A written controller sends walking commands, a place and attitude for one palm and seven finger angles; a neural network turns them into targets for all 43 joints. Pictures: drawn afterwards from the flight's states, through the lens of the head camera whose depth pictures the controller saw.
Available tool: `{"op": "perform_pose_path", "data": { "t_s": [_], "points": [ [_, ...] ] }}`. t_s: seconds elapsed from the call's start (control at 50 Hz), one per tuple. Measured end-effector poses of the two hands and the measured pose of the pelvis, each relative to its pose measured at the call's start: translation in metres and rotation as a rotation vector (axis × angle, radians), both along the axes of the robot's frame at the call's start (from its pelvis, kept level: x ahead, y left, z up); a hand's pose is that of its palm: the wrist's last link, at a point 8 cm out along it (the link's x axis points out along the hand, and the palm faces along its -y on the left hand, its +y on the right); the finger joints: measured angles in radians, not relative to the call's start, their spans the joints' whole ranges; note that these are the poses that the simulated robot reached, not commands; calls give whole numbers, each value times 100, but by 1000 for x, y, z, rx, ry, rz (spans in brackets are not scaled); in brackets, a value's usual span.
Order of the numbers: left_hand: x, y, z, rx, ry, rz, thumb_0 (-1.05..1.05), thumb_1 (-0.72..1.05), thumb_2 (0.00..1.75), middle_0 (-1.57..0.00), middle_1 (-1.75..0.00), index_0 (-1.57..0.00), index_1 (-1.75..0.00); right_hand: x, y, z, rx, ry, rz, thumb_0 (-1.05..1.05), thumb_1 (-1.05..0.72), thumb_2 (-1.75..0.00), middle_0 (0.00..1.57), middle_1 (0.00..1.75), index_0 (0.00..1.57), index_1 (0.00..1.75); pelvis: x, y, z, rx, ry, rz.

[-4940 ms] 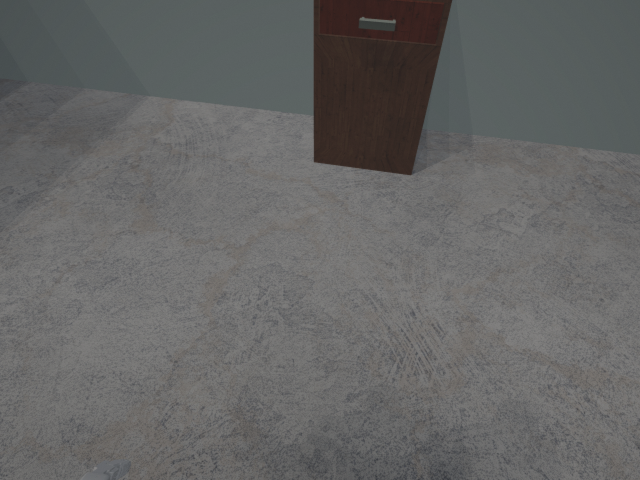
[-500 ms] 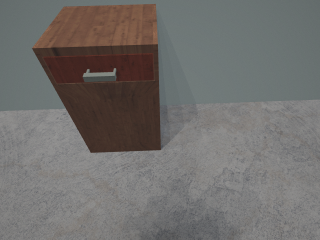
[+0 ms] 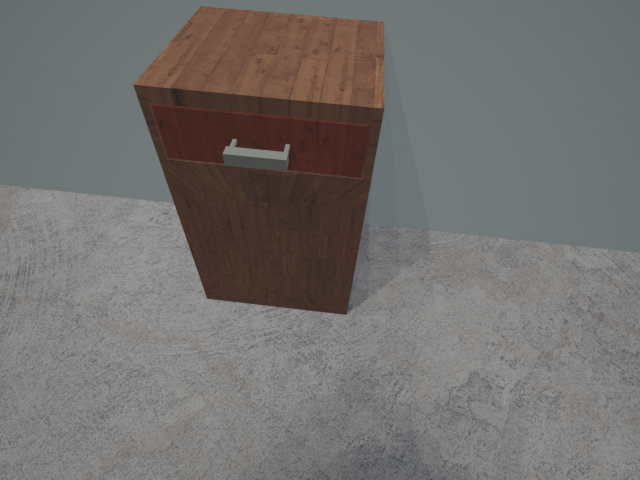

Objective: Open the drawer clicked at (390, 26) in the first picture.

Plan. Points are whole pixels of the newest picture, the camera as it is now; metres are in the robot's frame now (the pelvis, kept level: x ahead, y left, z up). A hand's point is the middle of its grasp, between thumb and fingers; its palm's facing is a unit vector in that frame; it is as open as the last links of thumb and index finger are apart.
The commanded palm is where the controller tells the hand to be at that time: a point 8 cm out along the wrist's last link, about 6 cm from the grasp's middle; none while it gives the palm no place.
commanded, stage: take the last steps up to it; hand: left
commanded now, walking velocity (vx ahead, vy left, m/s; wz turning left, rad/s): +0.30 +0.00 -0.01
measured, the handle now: (258, 151) +0.75 +0.18 -0.05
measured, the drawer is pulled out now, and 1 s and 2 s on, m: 0.00 0.00 0.00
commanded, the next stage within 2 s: come to a stop and stand still in 0.48 s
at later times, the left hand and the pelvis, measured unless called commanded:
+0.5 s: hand (218, 477) +0.15 +0.15 -0.17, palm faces +0.09 -0.98 -0.18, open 7.3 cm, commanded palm none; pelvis +0.16 -0.02 +0.01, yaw +2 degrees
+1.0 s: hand (216, 379) +0.29 +0.19 -0.17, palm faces +0.03 -0.96 -0.28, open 7.4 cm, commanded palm none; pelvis +0.22 -0.02 -0.01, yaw -2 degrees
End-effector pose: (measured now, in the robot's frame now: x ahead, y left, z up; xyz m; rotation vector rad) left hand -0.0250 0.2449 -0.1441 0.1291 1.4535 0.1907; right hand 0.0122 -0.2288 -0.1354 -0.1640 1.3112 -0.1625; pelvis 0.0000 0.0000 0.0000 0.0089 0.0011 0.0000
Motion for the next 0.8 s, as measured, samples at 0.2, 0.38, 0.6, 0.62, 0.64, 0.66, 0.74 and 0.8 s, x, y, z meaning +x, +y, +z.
{"op": "perform_pose_path", "data": {
  "t_s": [0.2,0.38,0.6,0.62,0.64,0.66,0.74,0.8],
  "points": [
    [137,-29,4,23,-203,-63,1,91,90,-20,-30,-20,-30,-5,4,-30,101,199,-63,0,-91,-90,20,30,20,30,66,-20,-13,24,-12,3],
    [173,-44,15,41,-220,-7,-1,94,90,-21,-30,-20,-30,110,-26,-16,61,76,-9,1,-91,-90,20,29,20,30,119,-30,1,-1,-16,29],
    [174,-32,-11,-60,-32,67,0,91,90,-21,-30,-20,-30,266,1,3,3,-141,93,0,-92,-90,20,29,20,30,193,2,-5,-39,-18,24],
    [176,-29,-17,-66,-15,69,0,91,90,-21,-30,-20,-30,274,6,0,-6,-155,96,0,-91,-90,20,29,20,30,200,7,-10,-42,-18,20],
    [180,-25,-21,-68,2,68,0,91,90,-21,-30,-20,-30,280,11,0,-11,-158,95,0,-91,-90,20,29,20,30,205,10,-12,-30,-21,16],
    [184,-22,-22,-66,15,63,1,91,90,-21,-30,-20,-30,284,16,0,-13,-155,93,0,-91,-90,20,29,20,30,210,12,-12,-20,-22,9],
    [213,-13,-17,-51,22,36,1,91,90,-20,-30,-20,-30,291,27,1,-14,-124,53,-1,-93,-90,20,29,20,30,223,17,-6,-6,-19,-7],
    [239,-8,-10,-33,-4,5,1,91,90,-20,-30,-20,-30,292,22,1,-20,-104,26,-2,-94,-90,20,30,20,30,226,17,-2,-8,-15,-14]
  ]
}}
